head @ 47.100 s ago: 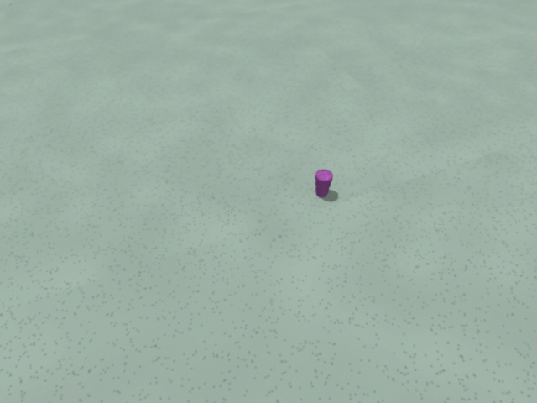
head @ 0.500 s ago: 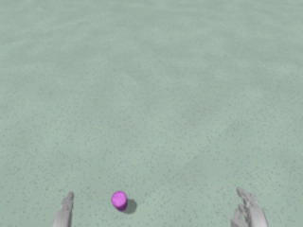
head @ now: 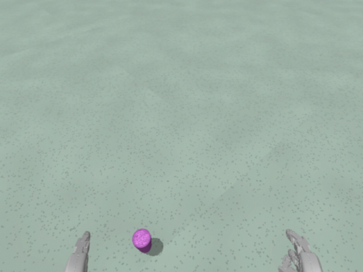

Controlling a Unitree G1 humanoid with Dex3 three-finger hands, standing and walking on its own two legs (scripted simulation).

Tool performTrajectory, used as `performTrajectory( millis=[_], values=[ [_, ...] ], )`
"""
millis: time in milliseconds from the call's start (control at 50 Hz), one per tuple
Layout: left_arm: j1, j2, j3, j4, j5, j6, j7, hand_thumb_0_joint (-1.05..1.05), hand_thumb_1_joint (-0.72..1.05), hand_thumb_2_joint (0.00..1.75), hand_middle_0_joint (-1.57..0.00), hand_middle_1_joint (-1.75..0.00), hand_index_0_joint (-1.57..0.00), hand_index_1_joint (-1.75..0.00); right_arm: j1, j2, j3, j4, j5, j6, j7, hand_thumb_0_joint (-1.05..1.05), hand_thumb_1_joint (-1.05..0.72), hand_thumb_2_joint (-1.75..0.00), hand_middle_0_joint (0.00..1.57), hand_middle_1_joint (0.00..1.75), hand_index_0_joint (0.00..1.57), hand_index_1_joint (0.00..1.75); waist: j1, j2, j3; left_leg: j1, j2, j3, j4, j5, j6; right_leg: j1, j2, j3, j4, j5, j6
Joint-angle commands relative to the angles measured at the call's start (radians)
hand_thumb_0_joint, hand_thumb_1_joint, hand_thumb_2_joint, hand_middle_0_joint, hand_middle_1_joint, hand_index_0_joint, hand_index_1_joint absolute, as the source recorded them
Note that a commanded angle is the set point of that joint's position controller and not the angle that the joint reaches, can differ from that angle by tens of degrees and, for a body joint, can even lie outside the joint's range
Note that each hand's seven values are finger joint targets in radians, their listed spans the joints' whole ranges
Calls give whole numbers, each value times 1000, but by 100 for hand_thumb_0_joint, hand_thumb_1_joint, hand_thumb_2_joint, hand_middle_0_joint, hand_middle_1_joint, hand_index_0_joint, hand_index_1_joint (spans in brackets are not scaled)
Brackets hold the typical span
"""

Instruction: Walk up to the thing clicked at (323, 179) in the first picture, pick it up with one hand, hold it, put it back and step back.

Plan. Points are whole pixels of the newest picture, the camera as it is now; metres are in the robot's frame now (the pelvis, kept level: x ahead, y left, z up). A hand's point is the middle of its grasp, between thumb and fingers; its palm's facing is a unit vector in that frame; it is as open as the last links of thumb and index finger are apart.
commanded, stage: home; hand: left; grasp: from the side
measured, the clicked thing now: (143, 242) +0.41 +0.21 -0.66
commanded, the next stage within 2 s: stand in 0.72 s
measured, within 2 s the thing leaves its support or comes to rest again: neither
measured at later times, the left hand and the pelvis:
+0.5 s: hand out of the picture +0.17 +0.19 -0.06, palm faces +0.10 -0.95 -0.28, open 17.4 cm; pelvis +0.00 +0.00 +0.00, yaw +0 degrees
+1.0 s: hand (103, 270) +0.17 +0.19 -0.06, palm faces +0.10 -0.95 -0.28, open 15.9 cm; pelvis +0.01 +0.01 +0.00, yaw +0 degrees
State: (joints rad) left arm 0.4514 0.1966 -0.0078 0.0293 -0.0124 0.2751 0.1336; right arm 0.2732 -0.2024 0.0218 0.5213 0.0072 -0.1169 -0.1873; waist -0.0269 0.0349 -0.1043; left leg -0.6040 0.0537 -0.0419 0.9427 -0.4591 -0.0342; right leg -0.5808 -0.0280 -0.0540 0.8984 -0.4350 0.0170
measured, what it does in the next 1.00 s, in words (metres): stands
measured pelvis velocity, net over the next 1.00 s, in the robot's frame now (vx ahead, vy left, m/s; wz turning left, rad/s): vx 0.01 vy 0.01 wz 0.00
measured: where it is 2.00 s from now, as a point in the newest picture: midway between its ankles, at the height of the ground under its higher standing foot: outside the picture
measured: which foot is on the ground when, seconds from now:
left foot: down 0.00-1.00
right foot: down 0.00-1.00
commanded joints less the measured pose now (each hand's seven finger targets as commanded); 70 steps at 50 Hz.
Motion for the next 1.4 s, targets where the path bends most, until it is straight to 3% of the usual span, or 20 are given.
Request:
performTrajectory(
  millis=[0,340,380,440,480,540,600,640,680,740,800,860,1000,1120,1180,1200,1220,1260,1300,1380],
  values=[
    [-48,102,58,-188,8,-51,14,0,-58,4,-5,-5,-5,-5,-81,-111,-41,-164,1,-61,-10,0,-90,-90,20,30,20,30,-1,-16,-71,51,-46,47,-154,154,35,60,38,-16,-163,138,-14],
    [-69,119,67,-239,10,-58,17,0,-56,5,-5,-6,-5,-6,-71,-111,-42,-156,0,-70,-10,0,-90,-90,20,30,20,30,7,24,-90,69,-41,40,-171,157,29,60,44,-21,-149,133,-22],
    [-13,81,39,-170,11,-50,12,0,-57,5,-5,-5,-5,-5,-76,-111,-41,-158,-2,-72,-9,0,-90,-90,20,30,20,30,3,-9,-78,62,-37,34,-170,171,30,58,49,-27,-143,143,-22],
    [-49,118,66,-220,12,-57,17,0,-55,5,-5,-6,-5,-6,-76,-111,-41,-155,-1,-72,-10,0,-90,-90,20,30,20,30,13,-5,-89,64,-41,39,-166,170,30,70,44,-24,-149,143,-20],
    [-24,88,46,-188,11,-53,12,0,-55,6,-5,-6,-5,-6,-77,-106,-39,-159,-3,-72,-8,0,-90,-90,20,30,20,30,7,6,-82,59,-42,40,-162,172,30,61,44,-22,-149,147,-20],
    [-56,115,64,-218,11,-57,16,0,-54,6,-5,-6,-5,-6,-73,-110,-41,-156,-2,-71,-10,0,-90,-90,20,30,20,30,5,-2,-84,61,-43,43,-161,161,33,60,41,-19,-155,140,-18],
    [-18,89,49,-194,11,-54,11,0,-55,6,-5,-6,-5,-6,-80,-107,-40,-160,-3,-73,-10,0,-90,-90,20,30,20,30,7,-8,-83,57,-42,44,-161,157,32,58,43,-20,-156,134,-19],
    [-63,125,76,-244,10,-59,16,0,-54,6,-5,-6,-5,-6,-76,-109,-42,-154,-3,-74,-11,0,-90,-90,20,30,20,30,12,-12,-93,61,-42,45,-161,151,34,67,40,-17,-158,130,-18],
    [2,75,39,-165,12,-52,9,0,-56,5,-5,-6,-5,-6,-69,-106,-41,-155,-5,-74,-10,0,-90,-90,20,30,20,30,4,-13,-85,56,-42,43,-157,174,32,65,43,-20,-147,152,-18],
    [-34,106,63,-212,13,-57,13,0,-54,6,-5,-6,-5,-6,-73,-111,-44,-157,-3,-73,-11,0,-90,-90,20,30,20,30,12,7,-101,66,-39,42,-159,183,29,68,43,-21,-143,156,-21],
    [-33,94,50,-210,11,-54,13,0,-54,6,-5,-6,-5,-6,-71,-110,-42,-158,-2,-74,-11,0,-90,-90,20,30,20,30,7,9,-83,61,-39,40,-163,182,29,58,43,-23,-140,155,-21],
    [-20,93,49,-193,12,-50,12,0,-30,30,-20,-30,-20,-30,-69,-110,-44,-153,-5,-73,-13,0,-90,-90,20,30,20,30,2,-11,-101,74,-38,43,-151,210,32,71,43,-21,-145,185,-16],
    [-25,99,55,-198,12,-48,15,0,26,86,-20,-30,-20,-30,-68,-112,-44,-150,-6,-70,-11,0,-90,-90,20,30,20,30,10,-1,-99,74,-39,41,-150,245,30,84,41,-23,-136,217,-19],
    [-33,91,48,-187,12,-49,14,0,74,90,-20,-30,-20,-30,-69,-111,-44,-153,-6,-69,-9,0,-90,-90,20,30,20,30,4,-12,-84,68,-39,44,-151,221,31,71,41,-22,-145,198,-16],
    [-60,129,76,-232,11,-54,17,0,90,90,-20,-30,-20,-30,-71,-112,-45,-156,-3,-68,-11,0,-90,-90,20,30,20,30,14,-6,-103,70,-44,49,-147,212,33,79,36,-17,-153,191,-15],
    [-203,242,102,119,108,-175,-33,0,90,90,-20,-30,-20,-30,-111,-269,-91,54,-108,3,48,0,-90,-90,20,30,20,30,33,-98,54,89,-11,-13,-183,336,60,187,-43,57,-177,217,-74],
    [-155,245,106,244,115,-219,-61,0,90,90,-20,-30,-20,-30,-103,-262,-101,101,-122,32,85,0,-90,-90,20,30,20,30,47,-133,-2,129,-9,14,-162,304,86,206,-67,104,-196,252,-95],
    [-163,271,91,323,96,-270,-89,0,90,90,-20,-30,-20,-30,-102,-250,-103,113,-94,52,120,0,-90,-90,20,30,20,30,35,-60,9,166,-19,-16,-204,237,102,194,-75,134,-218,206,-108],
    [-206,262,87,395,77,-287,-105,0,90,90,-20,-30,-20,-30,-104,-241,-102,141,-70,53,153,0,-90,-90,20,30,20,30,39,-50,15,206,-23,-12,-236,174,98,175,-79,132,-252,126,-93],
    [-254,272,83,544,63,-305,-106,0,90,90,-20,-30,-20,-30,-111,-254,-110,208,-63,61,172,0,-90,-90,20,30,20,30,38,-35,25,232,-4,-39,-320,216,92,235,-66,94,-270,183,-65]
  ],
)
